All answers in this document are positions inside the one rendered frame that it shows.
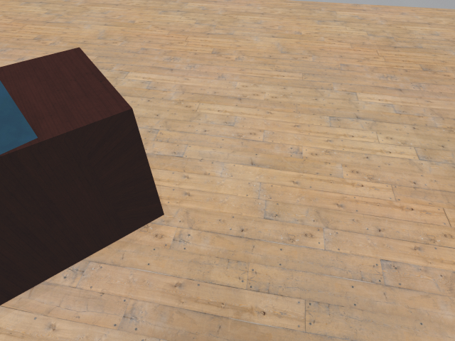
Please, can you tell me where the pedestal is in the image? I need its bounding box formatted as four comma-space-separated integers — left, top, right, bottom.
0, 48, 164, 305

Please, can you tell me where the carton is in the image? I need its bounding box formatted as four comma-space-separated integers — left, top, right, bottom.
0, 80, 38, 155

